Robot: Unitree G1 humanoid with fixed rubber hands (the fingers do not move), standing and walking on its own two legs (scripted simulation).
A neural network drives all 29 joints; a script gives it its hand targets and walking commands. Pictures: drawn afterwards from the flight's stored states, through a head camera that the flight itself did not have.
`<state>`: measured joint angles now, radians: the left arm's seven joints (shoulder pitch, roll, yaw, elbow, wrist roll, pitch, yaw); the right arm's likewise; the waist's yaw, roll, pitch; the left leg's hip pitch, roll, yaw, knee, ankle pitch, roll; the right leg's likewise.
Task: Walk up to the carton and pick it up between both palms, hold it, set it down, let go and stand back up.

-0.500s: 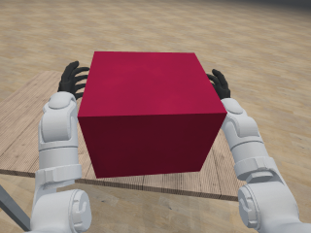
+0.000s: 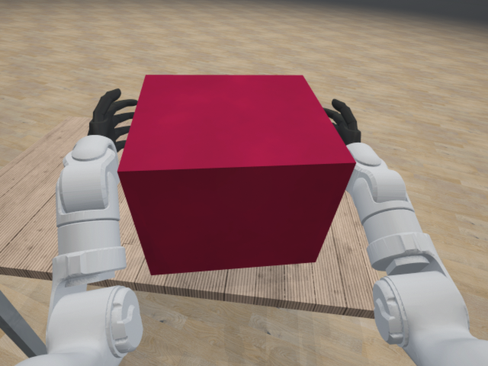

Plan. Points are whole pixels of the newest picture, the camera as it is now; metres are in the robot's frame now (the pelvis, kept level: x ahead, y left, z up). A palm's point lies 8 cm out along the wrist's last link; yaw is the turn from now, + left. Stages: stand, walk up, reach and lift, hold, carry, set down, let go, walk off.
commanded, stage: reach and lift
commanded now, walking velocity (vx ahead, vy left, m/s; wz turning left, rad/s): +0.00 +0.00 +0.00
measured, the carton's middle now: (231, 169) +0.39 +0.00 +0.18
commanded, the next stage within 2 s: hold in 0.12 s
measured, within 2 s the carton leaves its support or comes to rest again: neither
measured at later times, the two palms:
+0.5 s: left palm (102, 135) +0.36 +0.19 +0.26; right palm (349, 135) +0.37 -0.18 +0.25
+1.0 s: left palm (100, 131) +0.36 +0.19 +0.26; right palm (349, 130) +0.37 -0.18 +0.26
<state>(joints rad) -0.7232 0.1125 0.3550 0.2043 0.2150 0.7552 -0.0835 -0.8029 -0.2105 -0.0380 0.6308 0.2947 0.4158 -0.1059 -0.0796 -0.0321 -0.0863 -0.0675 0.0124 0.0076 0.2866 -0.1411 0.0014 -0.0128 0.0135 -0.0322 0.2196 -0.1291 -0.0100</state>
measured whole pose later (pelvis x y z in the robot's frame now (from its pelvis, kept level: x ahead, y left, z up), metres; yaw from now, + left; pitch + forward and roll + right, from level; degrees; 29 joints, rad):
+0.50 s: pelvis +0.00 +0.00 +0.00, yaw +0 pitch -4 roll -1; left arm -0.75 0.12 0.36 0.20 0.22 0.81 -0.08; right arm -0.87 -0.24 -0.02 0.66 0.33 0.48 -0.11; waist -0.08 -0.02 -0.11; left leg -0.08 0.02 0.00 0.29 -0.14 0.00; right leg -0.02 0.02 -0.03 0.22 -0.13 -0.01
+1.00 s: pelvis +0.00 +0.00 +0.00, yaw +0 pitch -4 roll -1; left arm -0.77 0.12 0.36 0.21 0.22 0.82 -0.08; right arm -0.89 -0.25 -0.02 0.66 0.34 0.51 -0.12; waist -0.08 -0.02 -0.12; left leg -0.08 0.01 0.00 0.30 -0.15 0.00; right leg -0.02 0.02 -0.02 0.22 -0.13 -0.01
